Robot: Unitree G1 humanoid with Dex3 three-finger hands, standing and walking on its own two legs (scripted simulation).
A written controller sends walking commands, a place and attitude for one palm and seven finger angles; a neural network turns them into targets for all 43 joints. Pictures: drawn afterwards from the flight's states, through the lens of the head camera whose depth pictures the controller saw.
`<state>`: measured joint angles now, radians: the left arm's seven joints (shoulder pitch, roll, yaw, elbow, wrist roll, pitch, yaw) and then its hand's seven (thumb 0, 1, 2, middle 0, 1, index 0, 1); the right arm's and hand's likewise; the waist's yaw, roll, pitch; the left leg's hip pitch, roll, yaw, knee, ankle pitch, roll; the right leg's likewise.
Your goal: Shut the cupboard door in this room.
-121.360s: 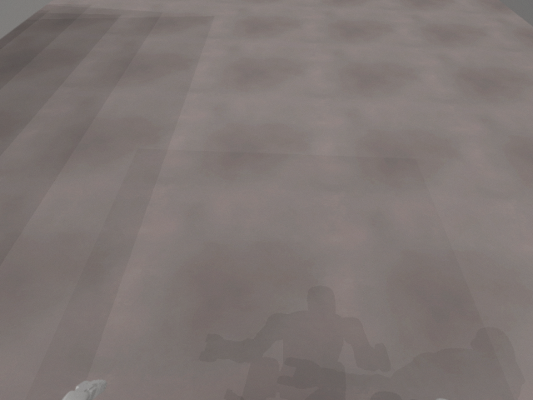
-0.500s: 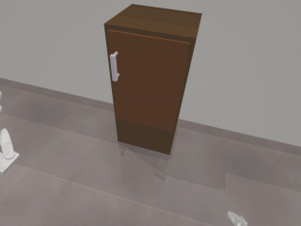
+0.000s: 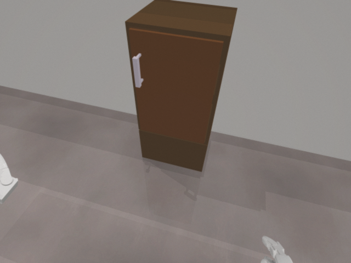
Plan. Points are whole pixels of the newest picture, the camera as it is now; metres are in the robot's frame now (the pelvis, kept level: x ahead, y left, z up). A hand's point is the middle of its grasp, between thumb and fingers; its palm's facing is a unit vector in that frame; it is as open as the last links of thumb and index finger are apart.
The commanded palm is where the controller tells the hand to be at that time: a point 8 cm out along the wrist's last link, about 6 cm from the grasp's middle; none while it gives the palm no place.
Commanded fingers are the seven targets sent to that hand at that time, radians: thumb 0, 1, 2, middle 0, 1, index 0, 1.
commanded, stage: stop stepping back and stand still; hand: left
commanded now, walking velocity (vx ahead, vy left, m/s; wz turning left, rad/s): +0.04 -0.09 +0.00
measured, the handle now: (138, 70) +0.92 +0.20 -0.02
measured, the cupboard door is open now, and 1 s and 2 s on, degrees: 0 0 0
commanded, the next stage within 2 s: let the arm hang, fingers relaxed in 0.06 s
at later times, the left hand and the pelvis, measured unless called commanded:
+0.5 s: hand out of the picture +0.07 +0.17 -0.17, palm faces +0.10 -0.98 -0.16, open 6.8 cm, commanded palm none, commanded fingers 0.00 0.90 0.90 -0.20 -0.30 -0.20 -0.30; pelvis +0.01 -0.01 +0.00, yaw +2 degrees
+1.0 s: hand out of the picture -0.04 +0.18 -0.16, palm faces +0.04 -0.98 -0.17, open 7.4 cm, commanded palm none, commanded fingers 0.00 0.90 0.90 -0.20 -0.30 -0.20 -0.30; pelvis +0.01 +0.02 +0.01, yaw +0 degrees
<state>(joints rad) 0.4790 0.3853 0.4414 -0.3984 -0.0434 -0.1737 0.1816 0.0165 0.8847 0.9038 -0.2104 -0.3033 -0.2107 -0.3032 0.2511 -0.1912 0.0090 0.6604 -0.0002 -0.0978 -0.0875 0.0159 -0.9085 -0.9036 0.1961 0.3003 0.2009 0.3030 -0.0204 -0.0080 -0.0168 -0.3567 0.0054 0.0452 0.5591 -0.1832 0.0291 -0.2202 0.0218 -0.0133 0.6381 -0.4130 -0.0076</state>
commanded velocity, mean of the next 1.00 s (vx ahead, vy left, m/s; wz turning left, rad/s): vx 0.00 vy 0.00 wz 0.00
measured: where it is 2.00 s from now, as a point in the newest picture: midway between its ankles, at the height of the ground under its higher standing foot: outside the picture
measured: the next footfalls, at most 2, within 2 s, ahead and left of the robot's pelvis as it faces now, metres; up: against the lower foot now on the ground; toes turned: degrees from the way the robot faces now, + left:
none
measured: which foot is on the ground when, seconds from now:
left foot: down 0.00-1.00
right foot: down 0.00-1.00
